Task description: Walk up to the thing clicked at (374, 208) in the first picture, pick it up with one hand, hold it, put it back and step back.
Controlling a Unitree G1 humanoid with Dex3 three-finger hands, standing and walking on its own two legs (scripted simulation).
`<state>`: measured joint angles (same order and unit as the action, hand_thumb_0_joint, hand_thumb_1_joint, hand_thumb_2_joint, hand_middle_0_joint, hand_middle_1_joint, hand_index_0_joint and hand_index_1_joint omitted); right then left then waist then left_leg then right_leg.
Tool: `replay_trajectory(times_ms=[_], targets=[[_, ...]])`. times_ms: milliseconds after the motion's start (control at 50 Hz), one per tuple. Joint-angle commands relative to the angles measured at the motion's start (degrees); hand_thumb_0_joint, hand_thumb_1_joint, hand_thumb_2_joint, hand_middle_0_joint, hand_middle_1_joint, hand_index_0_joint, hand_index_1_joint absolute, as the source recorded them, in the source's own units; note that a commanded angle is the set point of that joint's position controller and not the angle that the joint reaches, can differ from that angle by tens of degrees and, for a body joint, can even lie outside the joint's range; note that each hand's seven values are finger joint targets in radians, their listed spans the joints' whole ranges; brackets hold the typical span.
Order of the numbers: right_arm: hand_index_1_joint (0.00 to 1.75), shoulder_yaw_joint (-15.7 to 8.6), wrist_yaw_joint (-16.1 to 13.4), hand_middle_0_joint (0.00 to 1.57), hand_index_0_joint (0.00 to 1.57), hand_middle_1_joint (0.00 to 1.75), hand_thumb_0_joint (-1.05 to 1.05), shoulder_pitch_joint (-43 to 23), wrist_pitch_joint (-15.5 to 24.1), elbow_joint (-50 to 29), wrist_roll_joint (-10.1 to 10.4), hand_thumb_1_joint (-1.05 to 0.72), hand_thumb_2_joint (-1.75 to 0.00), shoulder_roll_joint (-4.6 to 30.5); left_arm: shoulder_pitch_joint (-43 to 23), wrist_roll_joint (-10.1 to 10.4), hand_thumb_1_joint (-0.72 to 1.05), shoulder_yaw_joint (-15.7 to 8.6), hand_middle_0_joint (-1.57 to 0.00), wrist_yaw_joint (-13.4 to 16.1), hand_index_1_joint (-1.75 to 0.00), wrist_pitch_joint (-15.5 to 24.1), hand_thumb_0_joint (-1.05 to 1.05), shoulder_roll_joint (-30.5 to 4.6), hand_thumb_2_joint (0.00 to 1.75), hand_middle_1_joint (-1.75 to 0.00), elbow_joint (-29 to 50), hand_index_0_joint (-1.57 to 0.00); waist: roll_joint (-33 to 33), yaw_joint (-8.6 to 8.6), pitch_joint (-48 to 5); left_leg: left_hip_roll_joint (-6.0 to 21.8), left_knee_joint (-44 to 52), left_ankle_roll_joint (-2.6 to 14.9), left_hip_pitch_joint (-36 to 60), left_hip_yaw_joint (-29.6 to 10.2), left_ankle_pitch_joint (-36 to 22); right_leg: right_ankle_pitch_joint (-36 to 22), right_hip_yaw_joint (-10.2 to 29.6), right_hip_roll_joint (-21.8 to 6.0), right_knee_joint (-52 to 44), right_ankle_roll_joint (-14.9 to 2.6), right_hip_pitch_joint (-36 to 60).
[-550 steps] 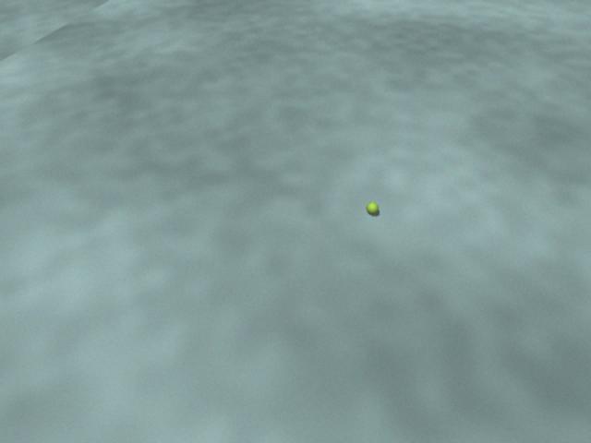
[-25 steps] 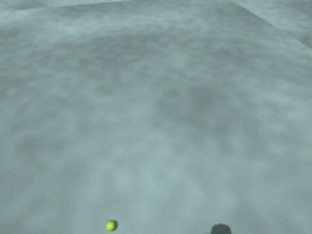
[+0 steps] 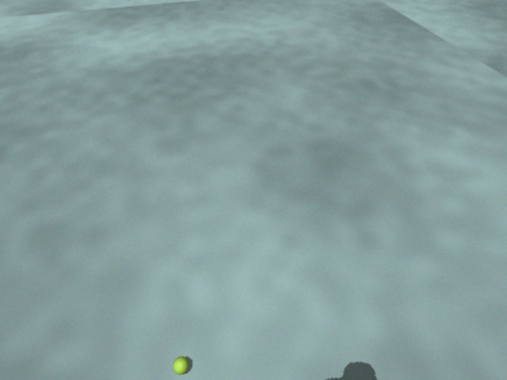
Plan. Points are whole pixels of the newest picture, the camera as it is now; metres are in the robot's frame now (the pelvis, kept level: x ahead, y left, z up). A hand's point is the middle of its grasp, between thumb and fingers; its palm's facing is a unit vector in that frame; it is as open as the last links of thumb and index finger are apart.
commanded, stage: stand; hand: left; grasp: from above
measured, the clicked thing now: (180, 365) +0.33 +0.28 -0.76
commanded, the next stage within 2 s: rise first in 0.16 s
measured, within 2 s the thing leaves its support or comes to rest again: neither
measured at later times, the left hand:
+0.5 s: hand out of the picture +0.14 +0.25 -0.17, palm faces -0.04 -0.93 -0.36, open 9.2 cm
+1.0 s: hand out of the picture +0.11 +0.28 -0.29, palm faces -0.28 -0.79 -0.55, open 14.0 cm
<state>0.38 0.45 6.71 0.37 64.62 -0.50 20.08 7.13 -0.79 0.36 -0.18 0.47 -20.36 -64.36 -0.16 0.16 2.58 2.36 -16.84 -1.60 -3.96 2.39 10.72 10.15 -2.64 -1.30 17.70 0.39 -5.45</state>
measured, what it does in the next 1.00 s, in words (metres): lowers itself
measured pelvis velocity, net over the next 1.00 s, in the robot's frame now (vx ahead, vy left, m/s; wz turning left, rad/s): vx -0.04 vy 0.02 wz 0.02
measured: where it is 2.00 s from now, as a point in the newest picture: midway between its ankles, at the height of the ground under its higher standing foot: outside the picture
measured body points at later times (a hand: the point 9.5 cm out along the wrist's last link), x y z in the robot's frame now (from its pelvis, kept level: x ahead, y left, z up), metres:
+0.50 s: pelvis -0.02 +0.00 -0.02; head +0.04 +0.01 +0.43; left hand +0.14 +0.30 -0.14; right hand +0.08 -0.27 -0.14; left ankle -0.02 +0.13 -0.75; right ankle +0.00 -0.12 -0.75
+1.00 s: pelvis -0.04 +0.02 -0.14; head +0.08 +0.04 +0.30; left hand +0.12 +0.32 -0.25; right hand +0.15 -0.24 -0.23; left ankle -0.02 +0.13 -0.75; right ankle +0.00 -0.12 -0.75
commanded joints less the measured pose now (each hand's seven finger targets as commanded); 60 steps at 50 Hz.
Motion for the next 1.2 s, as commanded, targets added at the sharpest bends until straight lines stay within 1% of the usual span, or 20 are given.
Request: replay_trajectory(times_ms=[0,100,220,240,260,280,300,340,360,380,420,540,600,840,880,940,960,1060,1140,1180], targets=[[0.30,-2.3,-1.0,0.20,0.20,0.30,0.00,-2.0,1.3,-3.0,-0.2,-0.90,-0.90,12.1,-2.2,0.2,0.90,-2.5,-0.20,0.7,-0.30,1.3,0.00,-12.5,0.90,-0.30,3.0,-0.20,0.2,-0.14,-3.5,6.5,2.5,2.14,0.0,-5.1,-8.2,-8.9,6.0,-6.8,-2.5,-1.60,-0.2],[0.30,-2.5,-1.0,0.20,0.20,0.30,0.00,-2.1,1.2,-3.2,-0.2,-0.90,-0.90,12.3,-2.3,0.2,0.90,-2.3,-0.20,0.8,-0.30,1.6,0.00,-12.0,0.90,-0.30,3.3,-0.20,-0.1,-0.14,-4.8,6.6,1.7,2.38,0.6,-4.7,-10.6,-11.9,6.0,-7.1,-2.2,-1.52,0.7],[0.30,-2.5,-1.0,0.20,0.20,0.30,0.00,-1.8,1.2,-2.9,-0.2,-0.90,-0.90,12.0,-2.3,0.3,0.90,-2.3,-0.20,0.8,-0.30,1.4,0.00,-12.2,0.90,-0.30,3.0,-0.20,0.4,-0.06,-3.5,6.6,2.4,2.27,0.1,-4.8,-8.5,-9.3,6.0,-7.0,-2.6,-1.48,0.1],[0.30,-2.5,-1.0,0.20,0.20,0.30,0.00,-1.7,1.2,-3.0,-0.3,-0.91,-0.90,12.0,-2.5,0.2,0.82,-2.3,-0.13,0.8,-0.38,1.4,0.00,-12.1,0.98,-0.38,3.2,-0.12,0.0,-0.04,-3.5,6.3,2.6,2.15,-0.4,-4.8,-8.2,-9.2,5.9,-6.9,-2.6,-1.47,0.0],[0.30,-0.2,-2.0,0.20,0.20,0.30,0.00,-0.8,4.0,-19.1,3.8,-0.95,-0.92,2.2,-22.6,3.1,0.74,-2.2,-0.21,1.4,-0.46,6.5,0.00,-1.2,1.00,-0.46,23.3,-0.16,-2.1,6.67,1.8,-2.6,-2.2,2.25,-9.0,1.4,-0.6,-4.0,1.8,0.6,0.9,-0.87,-12.1],[0.30,-0.6,-2.6,0.20,0.20,0.30,0.00,2.3,4.0,-16.0,4.0,-0.90,-0.90,4.1,-26.5,2.7,0.66,-3.6,-0.19,1.8,-0.54,5.7,0.00,-4.7,1.00,-0.53,18.0,-0.14,0.5,4.42,-0.9,-2.4,-3.0,2.45,-8.3,0.8,-0.5,-2.3,1.0,0.6,1.2,-0.78,-9.2],[0.30,-2.0,-3.2,0.20,0.20,0.30,0.00,4.5,3.2,-16.1,4.1,-0.89,-0.90,6.3,-14.9,0.8,0.58,-7.8,-0.19,1.9,-0.62,3.4,0.00,-12.0,0.97,-0.60,8.0,-0.15,0.6,2.49,-0.6,-2.4,-3.5,2.37,-9.3,1.0,0.0,-0.7,0.5,0.9,1.6,-1.20,-9.2],[0.30,-3.1,-3.0,0.20,0.20,0.30,0.00,5.4,3.1,-18.7,3.2,-0.85,-0.89,5.6,-18.5,-1.7,0.42,-8.9,-0.13,0.2,-0.75,2.6,0.00,-12.9,0.96,-0.74,5.5,-0.12,4.2,2.05,-4.3,-2.5,-8.4,2.82,-13.0,0.4,-1.1,-1.3,0.4,0.8,5.7,-1.20,-11.0],[0.30,-4.2,-3.0,0.20,0.20,0.30,0.00,6.3,3.4,-20.1,2.3,-0.88,-0.90,5.8,-17.8,-3.6,0.34,-10.4,-0.10,-0.4,-0.81,3.2,0.00,-14.0,0.99,-0.81,6.2,-0.09,3.4,1.31,-9.4,-2.8,-10.9,2.76,-13.2,0.4,-2.8,-3.8,0.9,0.5,8.4,-1.07,-10.3],[0.30,-4.6,-2.7,0.20,0.20,0.30,0.00,8.0,3.5,-20.3,1.7,-0.89,-0.90,5.1,-9.5,-5.6,0.26,-11.4,-0.06,-1.0,-0.89,2.4,0.00,-12.8,0.96,-0.89,2.1,-0.09,1.4,-0.36,-12.3,-3.3,-13.0,2.32,-15.1,0.2,-5.1,-5.6,0.8,0.2,11.1,-1.37,-10.1],[0.30,-5.3,-2.2,0.20,0.20,0.30,0.00,8.4,3.6,-24.0,1.6,-0.88,-0.89,4.7,-6.3,-7.3,0.10,-11.9,-0.03,-1.3,-0.97,2.1,0.00,-11.9,0.98,-1.00,5.5,-0.05,-0.5,-1.89,-16.3,-3.9,-15.8,1.96,-17.4,0.3,-6.8,-6.8,1.0,0.2,14.3,-1.54,-9.9],[0.30,-6.0,-1.8,0.20,0.20,0.30,0.00,7.4,3.7,-30.0,1.9,-0.88,-0.90,3.8,-5.7,-10.4,-0.34,-11.4,-0.05,0.6,-1.02,-1.9,0.00,-9.7,1.00,-1.03,13.6,-0.05,0.2,0.06,-15.6,-3.1,-21.5,1.75,-22.5,-0.6,-5.3,-3.7,0.1,1.1,19.5,-1.31,-18.8],[0.30,-6.1,-1.4,0.20,0.20,0.30,0.00,6.4,4.7,-32.4,1.4,-0.87,-0.89,3.1,-6.2,-11.9,-0.51,-11.4,-0.07,1.1,-1.04,-1.5,0.00,-8.2,1.00,-1.03,16.8,-0.06,0.0,0.26,-14.7,-2.7,-26.8,1.68,-28.4,-1.3,0.8,3.1,0.0,1.3,24.8,-1.53,-26.4],[0.30,-6.8,-1.4,0.20,0.20,0.30,0.00,4.5,8.0,-37.5,0.8,-0.88,-0.89,2.4,5.0,-20.1,-0.54,-12.5,-0.07,3.0,-1.06,-1.1,0.00,-8.0,0.98,-1.06,36.2,-0.07,-4.8,-0.22,-25.0,-1.4,-43.0,1.27,-42.2,-4.0,4.9,8.3,0.0,0.9,44.5,-1.88,-45.4],[0.30,-6.9,-1.5,0.20,0.20,0.30,0.00,3.9,8.5,-37.5,0.9,-0.89,-0.90,2.7,0.0,-21.4,-0.56,-11.6,-0.08,3.5,-1.06,-1.0,0.00,-8.8,0.97,-1.06,38.3,-0.08,-3.1,1.73,-24.6,-1.6,-46.4,1.76,-47.1,-3.6,8.6,10.1,0.4,1.0,46.2,-1.59,-48.9],[0.30,-7.1,-1.3,0.20,0.20,0.30,0.00,2.6,9.6,-36.9,1.0,-0.88,-0.89,3.2,-4.6,-24.5,-0.54,-11.0,-0.07,4.0,-1.05,0.2,0.00,-9.5,0.97,-1.05,36.2,-0.07,-2.8,2.39,-25.0,-1.7,-51.9,1.85,-53.4,-3.9,12.4,13.3,0.6,0.7,51.4,-1.46,-56.4],[0.30,-7.1,-1.2,0.20,0.20,0.30,0.00,2.3,10.0,-36.8,1.0,-0.86,-0.89,3.4,-4.9,-26.1,-0.53,-12.2,-0.07,4.4,-1.05,1.1,0.00,-11.1,0.97,-1.05,34.9,-0.07,-3.1,1.86,-26.0,-1.9,-53.8,1.83,-55.6,-3.9,13.1,13.8,0.7,0.5,53.3,-1.44,-58.0],[0.30,-7.5,-0.2,0.20,0.20,0.30,0.00,1.4,11.3,-35.4,0.9,-0.84,-0.88,4.3,-9.1,-32.2,-0.47,-10.1,-0.08,6.4,-1.03,5.8,0.00,-12.3,0.94,-1.04,33.0,-0.09,-3.8,1.83,-32.9,-2.4,-63.3,1.89,-62.7,-3.8,11.3,12.5,1.0,0.2,62.6,-1.61,-66.1],[0.30,-8.0,0.7,0.20,0.20,0.30,0.00,0.7,11.5,-34.0,0.8,-0.86,-0.89,5.5,-12.5,-37.7,-0.50,-12.5,-0.09,9.0,-1.02,8.3,0.00,-17.2,0.97,-1.02,30.0,-0.09,-6.4,-0.26,-37.8,-2.2,-69.0,1.47,-66.6,-5.2,9.8,12.5,0.3,0.2,70.4,-2.04,-74.6],[0.30,-8.3,1.2,0.20,0.20,0.30,0.00,0.5,11.2,-33.1,0.5,-0.86,-0.89,5.8,-14.6,-39.7,-0.51,-11.7,-0.08,9.9,-1.03,9.0,0.00,-17.0,0.98,-1.02,29.7,-0.08,-6.8,-0.53,-40.9,-2.1,-71.8,1.30,-67.2,-5.5,7.8,11.8,0.0,0.2,73.7,-2.23,-77.7]])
